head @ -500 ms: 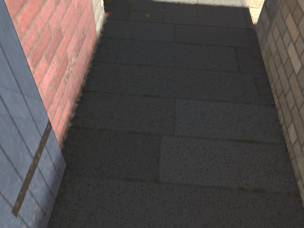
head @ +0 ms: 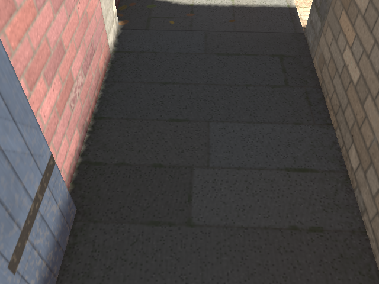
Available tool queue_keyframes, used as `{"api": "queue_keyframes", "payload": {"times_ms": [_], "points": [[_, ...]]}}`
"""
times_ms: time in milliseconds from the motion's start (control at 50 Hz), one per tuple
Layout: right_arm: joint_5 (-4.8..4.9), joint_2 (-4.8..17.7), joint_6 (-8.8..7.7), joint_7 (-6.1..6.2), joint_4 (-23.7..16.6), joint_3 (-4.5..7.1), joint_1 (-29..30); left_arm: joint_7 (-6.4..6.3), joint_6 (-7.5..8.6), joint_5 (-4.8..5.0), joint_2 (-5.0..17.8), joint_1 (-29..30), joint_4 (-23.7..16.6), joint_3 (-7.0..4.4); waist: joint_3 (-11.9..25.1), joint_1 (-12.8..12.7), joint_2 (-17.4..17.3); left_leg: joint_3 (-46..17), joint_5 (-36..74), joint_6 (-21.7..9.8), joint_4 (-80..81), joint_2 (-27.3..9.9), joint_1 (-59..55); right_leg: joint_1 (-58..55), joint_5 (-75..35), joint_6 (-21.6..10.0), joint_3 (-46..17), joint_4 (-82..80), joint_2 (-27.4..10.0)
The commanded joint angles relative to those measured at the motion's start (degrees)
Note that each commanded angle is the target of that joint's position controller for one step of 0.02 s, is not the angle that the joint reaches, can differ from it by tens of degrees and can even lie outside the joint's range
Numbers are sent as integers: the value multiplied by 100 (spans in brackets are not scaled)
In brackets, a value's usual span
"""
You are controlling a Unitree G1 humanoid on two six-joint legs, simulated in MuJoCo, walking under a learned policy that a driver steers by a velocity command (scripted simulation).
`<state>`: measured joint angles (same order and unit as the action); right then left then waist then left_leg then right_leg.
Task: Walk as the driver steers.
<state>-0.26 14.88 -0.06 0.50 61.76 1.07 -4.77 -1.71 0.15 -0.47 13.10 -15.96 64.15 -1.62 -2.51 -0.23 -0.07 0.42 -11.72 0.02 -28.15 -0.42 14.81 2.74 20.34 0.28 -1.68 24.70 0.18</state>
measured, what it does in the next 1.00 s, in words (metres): walks ahead: right foot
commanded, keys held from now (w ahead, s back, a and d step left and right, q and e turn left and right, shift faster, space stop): no key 0.14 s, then w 0.86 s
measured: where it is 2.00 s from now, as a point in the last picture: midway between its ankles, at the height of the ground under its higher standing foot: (211, 189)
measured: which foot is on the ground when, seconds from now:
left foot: down 0.00-0.90, up 0.92-1.00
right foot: down 0.00-0.42, up 0.44-0.86, down 0.88-1.00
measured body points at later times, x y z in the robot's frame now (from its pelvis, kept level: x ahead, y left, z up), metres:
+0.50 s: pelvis +0.07 +0.02 +0.00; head +0.07 +0.03 +0.45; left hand +0.06 +0.28 -0.16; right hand +0.06 -0.25 -0.14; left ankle +0.04 +0.11 -0.74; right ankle -0.06 -0.12 -0.66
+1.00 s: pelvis +0.31 -0.07 -0.01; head +0.34 -0.08 +0.44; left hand +0.45 +0.19 -0.13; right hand +0.30 -0.33 -0.16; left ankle +0.16 +0.09 -0.63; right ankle +0.40 -0.16 -0.74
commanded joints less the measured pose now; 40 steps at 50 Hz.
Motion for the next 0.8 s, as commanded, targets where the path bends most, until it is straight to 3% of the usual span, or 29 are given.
{"api": "queue_keyframes", "payload": {"times_ms": [20, 140, 160, 200, 240, 280, 300, 320, 340, 360, 380, 400, 420, 440, 460, 480, 520, 560, 580, 660, 680, 720, 740, 780, 800], "points": [[13, 674, -27, 101, -178, 86, 27, -10, 103, -18, 595, -293, -82, -53, 7, 76, 155, -195, 979, -127, 173, -224, -884, 1189, -992, -73, -115, -559, -192], [15, 570, -58, 95, -64, 39, -160, -30, 103, -13, 473, -455, -54, 0, -53, 54, 48, -191, 796, -77, 209, -211, -698, 1146, -857, -99, -93, -526, -141], [3, 577, -42, 94, -59, 59, -210, -26, 82, -15, 426, -546, -7, 5, 102, 50, -1, -76, 201, -105, 190, -138, -705, 1058, -441, -125, -44, -515, -121], [55, 583, -21, 115, -37, 94, -281, -50, 57, 55, 558, -503, -81, -47, -122, 49, 171, 101, -1626, -152, -37, 87, -350, 1329, 1173, -381, -127, -494, -78], [89, 543, -106, 116, -92, 107, -227, -58, 111, 109, 602, -524, -219, -75, -590, -16, 243, 22, -2401, -244, -222, 98, 256, 1621, 2290, -643, -537, -637, -305], [148, 373, -293, 61, -191, 91, -109, -26, 241, 186, 762, -825, -219, -137, -831, -132, 611, 143, -1838, -238, -790, 134, 877, 1306, 2610, -985, -1410, -1034, -892], [163, 268, -359, 0, -253, 82, 29, 6, 302, 219, 927, -936, -204, -195, -1003, -202, 857, 319, -1253, -222, -1203, 163, 1317, 1016, 2617, -1226, -2028, -1425, -1379], [202, 212, -442, -43, -270, 57, -10, 24, 363, 219, 1030, -829, -250, -236, -1210, -163, 1032, 225, -1080, -251, -1454, -10, 1446, 987, 2287, -1345, -2272, -1480, -1624], [217, 244, -514, -88, -254, 66, -170, 51, 403, 214, 911, -700, -306, -217, -1183, -38, 970, 202, -1097, -314, -1311, -80, 1334, 931, 1750, -1317, -2156, -1351, -1609], [165, 277, -579, -151, -175, 89, -411, 55, 362, 203, 936, -607, -375, -232, -1041, 112, 875, 263, -1063, -354, -918, -59, 981, 847, 964, -1231, -1820, -1031, -1415], [136, 463, -626, -217, -19, 174, -888, 62, 333, 162, 793, -374, -498, -185, -716, 323, 812, 312, -850, -405, -425, 42, 84, 1031, 377, -1049, -1351, -729, -1111], [154, 745, -648, -237, 276, 310, -1550, 67, 366, 113, 725, -111, -665, -173, -358, 525, 676, -114, -446, -494, -112, -17, -849, 1321, -754, -788, -815, 40, -674], [149, 1356, -643, -228, 490, 498, -2331, 36, 440, 59, 444, -168, -860, -107, -123, 606, -717, -1750, -936, -1024, 696, -832, -1718, 2216, -822, -332, 62, 1727, 106], [52, 1525, -659, -242, 654, 535, -3059, -21, 562, 220, 334, -279, -919, -110, 272, 768, -1683, -4197, -1284, -1784, 1766, -2037, -2386, 3073, 1165, -153, -95, 3542, 550], [47, 1119, -736, -216, 573, 407, -2655, -19, 686, 382, 457, -233, -956, -145, -51, 477, -1020, -4368, -1415, -1792, 1862, -2328, -2207, 3691, 1296, -321, -784, 4530, 292], [76, 900, -778, -195, 397, 356, -2165, 9, 755, 433, 513, -95, -972, -165, -389, 326, -716, -3565, -943, -1621, 1777, -2158, -1972, 3974, 833, -486, -824, 4863, 26], [69, 598, -782, -195, 209, 267, -1666, 22, 744, 266, 644, 75, -963, -261, -425, 109, -256, -2173, 14, -1214, 1824, -1712, -1716, 3908, -186, -583, -526, 4297, -473], [28, 452, -706, -165, 246, 208, -1866, 82, 638, 184, 552, 93, -960, -301, -275, 94, -401, -1466, 513, -1044, 1977, -1393, -1644, 3548, -554, -437, -232, 3813, -616], [66, 467, -667, -111, 290, 205, -2081, 102, 619, 221, 414, 276, -1057, -297, -301, 127, -447, -1343, 522, -1036, 2065, -1369, -1681, 3663, -696, -319, -109, 3601, -631], [62, 741, -572, 68, 148, 258, -2197, 136, 598, 208, 141, 1281, -1478, -178, -529, 263, -577, -873, 691, -1037, 2268, -1323, -1426, 3945, -1422, 14, 171, 2253, -596], [8, 861, -556, 60, 95, 287, -2157, 161, 592, 163, 171, 1337, -1484, -168, -524, 273, -623, -707, 781, -1024, 2286, -1282, -1272, 3748, -1639, 38, 228, 1916, -535], [73, 856, -559, 33, 26, 295, -2299, 224, 592, 125, 209, 1568, -1589, -132, -568, 346, -645, -443, 829, -1017, 2342, -1215, -1039, 3332, -1995, 58, 410, 1467, -379], [117, 716, -568, -1, 33, 259, -2261, 274, 578, 176, 238, 1713, -1627, -131, -614, 364, -750, -360, 834, -989, 2259, -1169, -943, 3164, -2176, 17, 405, 1239, -310], [99, 610, -571, -14, 8, 227, -2281, 330, 487, 237, 415, 1811, -1731, -172, -761, 323, -906, -223, 810, -955, 2270, -1329, -1022, 2947, -2269, -183, 364, 1058, -349], [144, 695, -538, 28, 8, 270, -2252, 381, 522, 258, 461, 1893, -1778, -181, -776, 269, -832, -164, 719, -840, 2240, -1398, -1163, 2934, -2170, -302, 314, 799, -415]]}}
Keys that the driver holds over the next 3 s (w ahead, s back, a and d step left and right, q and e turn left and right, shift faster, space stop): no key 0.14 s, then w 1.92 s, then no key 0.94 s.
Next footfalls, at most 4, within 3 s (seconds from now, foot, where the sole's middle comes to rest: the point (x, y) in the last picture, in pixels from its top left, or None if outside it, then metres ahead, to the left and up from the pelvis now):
0.88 right None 0.44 -0.16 -0.77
1.48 left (181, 216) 0.78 0.07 -0.77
2.04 right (236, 152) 1.10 -0.17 -0.77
2.46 left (186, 132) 1.23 0.05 -0.77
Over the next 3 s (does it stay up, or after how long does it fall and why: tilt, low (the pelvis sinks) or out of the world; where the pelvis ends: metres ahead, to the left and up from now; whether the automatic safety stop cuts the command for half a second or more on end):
stays up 1.13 -0.05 0.00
